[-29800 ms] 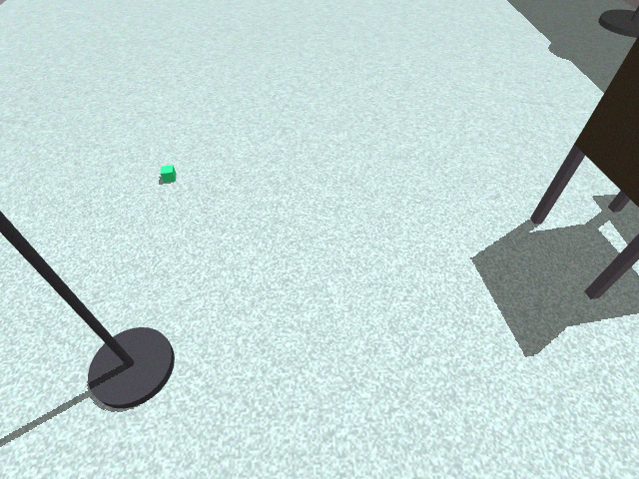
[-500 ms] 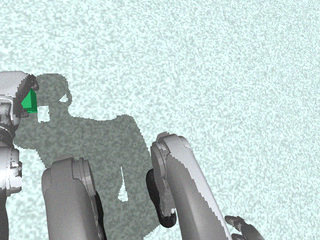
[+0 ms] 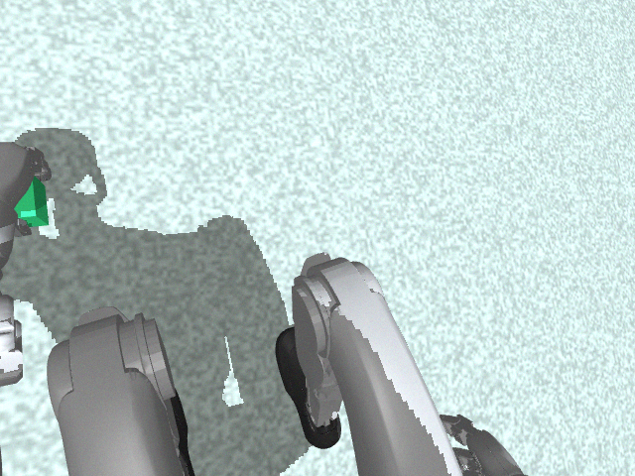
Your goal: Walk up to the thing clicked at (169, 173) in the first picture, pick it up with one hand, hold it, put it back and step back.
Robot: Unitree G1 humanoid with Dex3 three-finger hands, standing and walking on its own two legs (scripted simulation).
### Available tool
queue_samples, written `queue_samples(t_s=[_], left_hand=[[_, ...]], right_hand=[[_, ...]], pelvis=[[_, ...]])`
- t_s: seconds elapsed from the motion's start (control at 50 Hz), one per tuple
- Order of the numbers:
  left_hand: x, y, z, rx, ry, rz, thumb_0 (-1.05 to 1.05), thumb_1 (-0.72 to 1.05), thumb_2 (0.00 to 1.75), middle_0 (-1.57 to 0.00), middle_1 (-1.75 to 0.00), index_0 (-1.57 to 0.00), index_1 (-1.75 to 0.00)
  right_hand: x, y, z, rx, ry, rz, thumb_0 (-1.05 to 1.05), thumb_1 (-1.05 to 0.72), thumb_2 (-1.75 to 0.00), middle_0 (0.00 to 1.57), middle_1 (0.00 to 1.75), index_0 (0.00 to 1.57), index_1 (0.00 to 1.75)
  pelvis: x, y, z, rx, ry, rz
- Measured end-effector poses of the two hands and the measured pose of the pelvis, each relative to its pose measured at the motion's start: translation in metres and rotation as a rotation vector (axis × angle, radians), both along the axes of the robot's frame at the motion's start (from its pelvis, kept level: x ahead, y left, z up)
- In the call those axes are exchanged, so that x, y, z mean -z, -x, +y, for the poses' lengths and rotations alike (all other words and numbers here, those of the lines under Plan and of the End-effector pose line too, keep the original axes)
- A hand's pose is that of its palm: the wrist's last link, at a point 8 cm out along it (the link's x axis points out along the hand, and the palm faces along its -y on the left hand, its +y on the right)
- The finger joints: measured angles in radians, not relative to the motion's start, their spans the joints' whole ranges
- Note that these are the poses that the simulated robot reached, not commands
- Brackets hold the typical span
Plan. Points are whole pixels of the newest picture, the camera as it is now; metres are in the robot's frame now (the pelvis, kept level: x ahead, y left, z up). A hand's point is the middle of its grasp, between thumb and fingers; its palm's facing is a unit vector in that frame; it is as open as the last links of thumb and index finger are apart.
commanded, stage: rest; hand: left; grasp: from above
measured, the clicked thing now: (14, 202) +0.47 +0.27 -0.23
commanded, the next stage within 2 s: open in 1.46 s
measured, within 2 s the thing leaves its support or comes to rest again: neither
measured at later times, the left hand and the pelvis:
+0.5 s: hand (18, 207) +0.47 +0.27 -0.24, palm faces -0.47 -0.07 -0.88, open 8.4 cm; pelvis +0.00 +0.00 -0.02, yaw -3 degrees
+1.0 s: hand (26, 204) +0.48 +0.27 -0.26, palm faces -0.46 -0.08 -0.88, open 8.4 cm; pelvis +0.00 +0.00 -0.02, yaw -4 degrees
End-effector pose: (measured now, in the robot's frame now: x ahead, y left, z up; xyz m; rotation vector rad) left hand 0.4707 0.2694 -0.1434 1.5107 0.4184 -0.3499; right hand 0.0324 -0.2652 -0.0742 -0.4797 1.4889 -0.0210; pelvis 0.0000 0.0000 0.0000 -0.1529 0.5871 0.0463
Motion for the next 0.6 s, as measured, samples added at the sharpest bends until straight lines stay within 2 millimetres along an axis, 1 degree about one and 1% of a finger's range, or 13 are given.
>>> queue_samples(t_s=[0.22,0.32,0.42,0.6], left_hand=[[0.014,-0.01,0.0,-0.036,-0.002,-0.011,-0.01,0.19,0.32,-0.87,-0.37,-0.9,-0.32],[0.025,-0.008,-0.002,-0.037,0.012,0.007,-0.01,0.2,0.32,-0.86,-0.38,-0.9,-0.33],[0.033,-0.005,0.0,-0.042,0.026,0.006,-0.01,0.2,0.31,-0.86,-0.38,-0.9,-0.33],[0.041,-0.006,0.002,-0.023,0.018,-0.011,-0.01,0.2,0.31,-0.86,-0.38,-0.89,-0.33]], right_hand=[[0.004,0.01,0.006,-0.01,-0.023,0.018,0.0,-0.91,-0.9,0.2,0.3,0.2,0.3],[0.001,0.013,0.007,-0.023,-0.022,0.017,0.0,-0.91,-0.9,0.2,0.3,0.2,0.3],[-0.003,0.017,0.005,-0.043,-0.006,0.022,0.0,-0.91,-0.9,0.2,0.3,0.2,0.3],[-0.008,0.02,0.002,-0.082,0.002,0.031,0.0,-0.91,-0.9,0.2,0.3,0.2,0.3]], pelvis=[[0.008,-0.001,0.001,0.014,0.012,-0.015],[0.01,0.0,0.002,0.018,0.022,-0.028],[0.013,0.001,0.002,0.021,0.029,-0.045],[0.018,0.002,0.002,0.028,0.04,-0.066]])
